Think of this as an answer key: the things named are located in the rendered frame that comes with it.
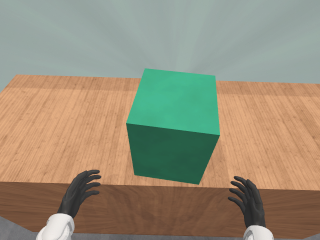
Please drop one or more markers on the carton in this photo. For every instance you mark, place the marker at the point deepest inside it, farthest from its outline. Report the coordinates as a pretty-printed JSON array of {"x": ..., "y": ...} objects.
[{"x": 173, "y": 125}]

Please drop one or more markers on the pedestal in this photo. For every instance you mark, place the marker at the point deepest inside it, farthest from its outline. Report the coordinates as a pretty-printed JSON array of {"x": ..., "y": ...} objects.
[{"x": 53, "y": 128}]

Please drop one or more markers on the right robot forearm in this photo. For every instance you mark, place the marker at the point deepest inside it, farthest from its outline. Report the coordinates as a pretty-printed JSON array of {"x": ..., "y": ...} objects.
[{"x": 256, "y": 232}]

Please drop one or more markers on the left robot hand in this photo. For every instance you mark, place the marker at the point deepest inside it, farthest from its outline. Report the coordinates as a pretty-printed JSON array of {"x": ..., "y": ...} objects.
[{"x": 76, "y": 192}]

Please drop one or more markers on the right robot hand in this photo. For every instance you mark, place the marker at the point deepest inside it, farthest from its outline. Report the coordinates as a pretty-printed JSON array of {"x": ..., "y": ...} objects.
[{"x": 251, "y": 204}]

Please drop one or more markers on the left robot forearm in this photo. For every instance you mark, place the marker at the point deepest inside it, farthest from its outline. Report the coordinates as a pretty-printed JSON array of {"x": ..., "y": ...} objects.
[{"x": 59, "y": 226}]

